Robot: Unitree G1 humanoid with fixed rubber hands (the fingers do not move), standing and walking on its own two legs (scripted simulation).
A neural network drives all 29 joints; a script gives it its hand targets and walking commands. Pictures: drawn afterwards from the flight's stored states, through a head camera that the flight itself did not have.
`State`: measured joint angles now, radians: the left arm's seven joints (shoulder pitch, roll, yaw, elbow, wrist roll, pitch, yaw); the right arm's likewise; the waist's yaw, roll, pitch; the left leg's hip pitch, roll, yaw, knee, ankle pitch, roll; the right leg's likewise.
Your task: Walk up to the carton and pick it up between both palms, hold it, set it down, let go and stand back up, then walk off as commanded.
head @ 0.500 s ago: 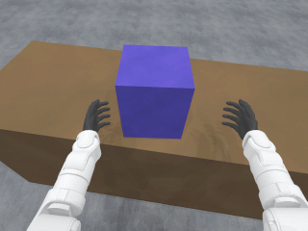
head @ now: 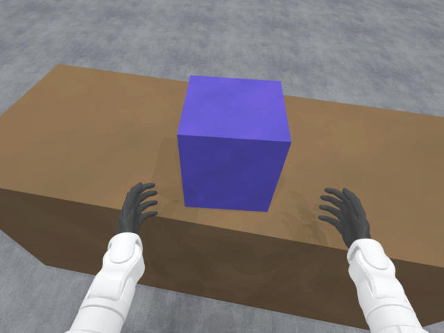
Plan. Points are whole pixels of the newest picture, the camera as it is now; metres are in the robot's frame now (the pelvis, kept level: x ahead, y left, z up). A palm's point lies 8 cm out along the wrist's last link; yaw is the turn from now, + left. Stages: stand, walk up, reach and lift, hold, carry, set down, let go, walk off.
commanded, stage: set down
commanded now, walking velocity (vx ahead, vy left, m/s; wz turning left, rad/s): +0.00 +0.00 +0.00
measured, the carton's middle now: (230, 146) +0.54 +0.02 +0.00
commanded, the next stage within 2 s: none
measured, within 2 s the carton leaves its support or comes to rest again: neither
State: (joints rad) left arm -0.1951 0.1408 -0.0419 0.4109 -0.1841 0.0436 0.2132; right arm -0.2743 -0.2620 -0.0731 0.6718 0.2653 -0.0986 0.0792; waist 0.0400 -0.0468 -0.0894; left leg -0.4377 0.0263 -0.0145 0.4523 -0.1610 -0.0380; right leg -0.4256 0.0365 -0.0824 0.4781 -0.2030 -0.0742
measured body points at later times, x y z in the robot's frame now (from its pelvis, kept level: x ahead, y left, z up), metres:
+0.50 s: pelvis +0.02 +0.01 +0.00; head +0.05 +0.02 +0.45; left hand +0.29 +0.18 +0.00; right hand +0.30 -0.23 +0.01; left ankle +0.03 +0.14 -0.74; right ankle +0.02 -0.07 -0.74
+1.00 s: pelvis +0.01 +0.00 +0.01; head +0.02 +0.02 +0.46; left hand +0.25 +0.19 -0.01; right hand +0.24 -0.23 +0.00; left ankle +0.03 +0.14 -0.74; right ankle +0.02 -0.07 -0.74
